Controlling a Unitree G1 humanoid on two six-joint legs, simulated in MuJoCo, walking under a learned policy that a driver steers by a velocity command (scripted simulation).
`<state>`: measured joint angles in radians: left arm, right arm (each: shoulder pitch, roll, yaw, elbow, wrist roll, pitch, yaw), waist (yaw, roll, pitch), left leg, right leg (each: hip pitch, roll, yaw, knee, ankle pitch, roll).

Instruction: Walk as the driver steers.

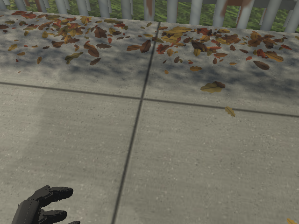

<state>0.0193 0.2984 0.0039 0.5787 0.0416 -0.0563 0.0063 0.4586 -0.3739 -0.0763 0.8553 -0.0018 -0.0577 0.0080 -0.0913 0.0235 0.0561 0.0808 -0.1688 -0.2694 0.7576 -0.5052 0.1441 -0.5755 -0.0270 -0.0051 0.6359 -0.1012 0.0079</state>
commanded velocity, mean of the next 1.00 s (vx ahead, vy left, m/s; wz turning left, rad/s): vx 1.00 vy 0.00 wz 1.00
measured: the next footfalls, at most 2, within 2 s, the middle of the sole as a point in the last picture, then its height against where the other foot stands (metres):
left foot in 0.42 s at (118, 195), level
right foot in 0.82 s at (96, 115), level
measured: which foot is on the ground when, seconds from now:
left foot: up 0.00-0.40, down 0.42-0.84, up 0.86-1.00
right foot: down 0.00-0.42, up 0.44-0.80, down 0.82-1.00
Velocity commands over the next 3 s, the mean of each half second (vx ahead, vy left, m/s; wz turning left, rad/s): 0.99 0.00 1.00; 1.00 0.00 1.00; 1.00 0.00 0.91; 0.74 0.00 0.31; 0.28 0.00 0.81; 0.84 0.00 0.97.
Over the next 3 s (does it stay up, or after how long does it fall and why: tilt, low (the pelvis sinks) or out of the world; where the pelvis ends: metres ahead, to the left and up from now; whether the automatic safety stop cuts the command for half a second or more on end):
stays up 0.98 1.56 -0.01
